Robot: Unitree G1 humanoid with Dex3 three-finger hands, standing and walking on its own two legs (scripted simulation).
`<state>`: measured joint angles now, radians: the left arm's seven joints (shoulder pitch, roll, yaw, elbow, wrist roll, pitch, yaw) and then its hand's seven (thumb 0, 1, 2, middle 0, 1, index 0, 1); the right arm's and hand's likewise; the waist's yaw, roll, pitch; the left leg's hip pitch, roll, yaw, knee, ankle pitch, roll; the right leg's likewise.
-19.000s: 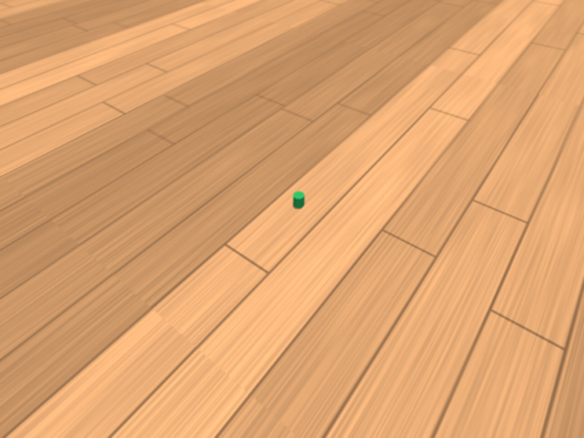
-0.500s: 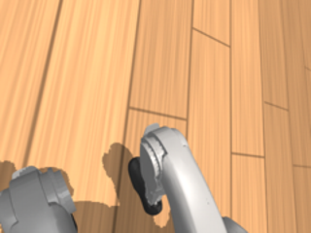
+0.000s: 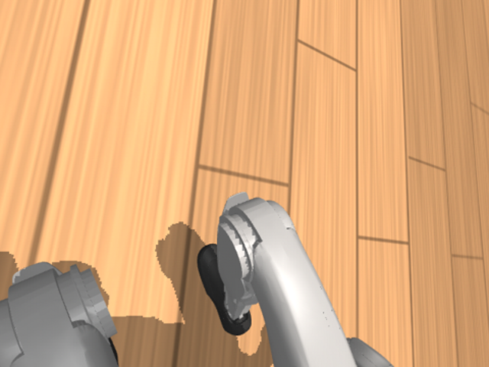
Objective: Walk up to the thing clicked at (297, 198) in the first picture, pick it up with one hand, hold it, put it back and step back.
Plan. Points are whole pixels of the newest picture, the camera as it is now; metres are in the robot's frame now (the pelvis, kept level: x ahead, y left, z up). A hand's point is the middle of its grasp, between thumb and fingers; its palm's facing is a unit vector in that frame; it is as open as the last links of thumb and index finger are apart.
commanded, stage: close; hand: left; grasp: from above
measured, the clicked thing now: out of the picture +0.46 +0.31 -0.28
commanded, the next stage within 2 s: settle in 0.96 s
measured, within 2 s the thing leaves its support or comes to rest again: leaves its support in 1.34 s
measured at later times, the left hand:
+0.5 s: hand out of the picture +0.45 +0.30 -0.26, palm faces -0.44 -0.16 -0.88, open 8.9 cm
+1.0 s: hand out of the picture +0.45 +0.30 -0.26, palm faces -0.45 -0.17 -0.88, open 6.9 cm
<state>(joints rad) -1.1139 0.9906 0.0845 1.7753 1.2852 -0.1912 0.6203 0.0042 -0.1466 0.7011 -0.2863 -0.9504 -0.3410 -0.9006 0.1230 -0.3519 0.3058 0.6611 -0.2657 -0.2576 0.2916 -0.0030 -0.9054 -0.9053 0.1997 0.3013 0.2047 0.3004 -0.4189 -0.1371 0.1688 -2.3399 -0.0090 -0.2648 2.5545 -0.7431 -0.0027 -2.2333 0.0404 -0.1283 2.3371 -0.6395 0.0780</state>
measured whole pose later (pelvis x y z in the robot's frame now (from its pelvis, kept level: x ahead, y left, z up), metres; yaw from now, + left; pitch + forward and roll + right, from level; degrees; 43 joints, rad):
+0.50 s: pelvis +0.00 +0.00 +0.00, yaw +0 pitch +28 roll -16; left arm -1.12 1.02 0.08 1.80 1.29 -0.20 0.66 0.00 0.19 0.54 -0.52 -0.82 -0.60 -0.75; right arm 0.11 -0.36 0.32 0.64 -0.27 -0.26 0.28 0.00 -0.90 -0.90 0.20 0.30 0.20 0.30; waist -0.43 -0.15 0.19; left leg -2.33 -0.01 -0.27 2.55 -0.73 -0.01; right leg -2.22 0.04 -0.14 2.32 -0.63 0.08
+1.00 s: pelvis -0.01 +0.00 +0.01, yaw +0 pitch +28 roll -16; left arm -1.12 1.02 0.06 1.80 1.28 -0.20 0.64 -0.03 0.29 0.46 -0.61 -0.71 -0.91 -0.63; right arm 0.12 -0.36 0.34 0.62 -0.26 -0.25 0.27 0.00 -0.90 -0.90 0.20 0.30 0.20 0.30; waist -0.43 -0.15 0.19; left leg -2.33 -0.01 -0.27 2.54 -0.73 0.00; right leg -2.21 0.04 -0.14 2.31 -0.62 0.08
